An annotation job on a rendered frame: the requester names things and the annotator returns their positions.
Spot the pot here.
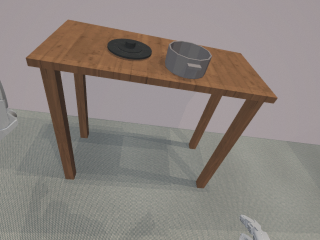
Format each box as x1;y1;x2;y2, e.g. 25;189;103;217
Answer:
165;41;212;79

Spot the lid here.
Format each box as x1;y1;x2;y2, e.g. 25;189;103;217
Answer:
107;38;152;60

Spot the knob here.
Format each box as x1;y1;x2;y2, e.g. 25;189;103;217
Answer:
125;39;136;48

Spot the table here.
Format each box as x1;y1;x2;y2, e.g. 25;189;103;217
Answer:
26;19;278;189

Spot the left robot hand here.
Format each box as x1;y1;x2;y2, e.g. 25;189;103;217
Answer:
0;81;18;141

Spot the right robot hand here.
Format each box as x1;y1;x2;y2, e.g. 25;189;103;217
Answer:
239;214;270;240

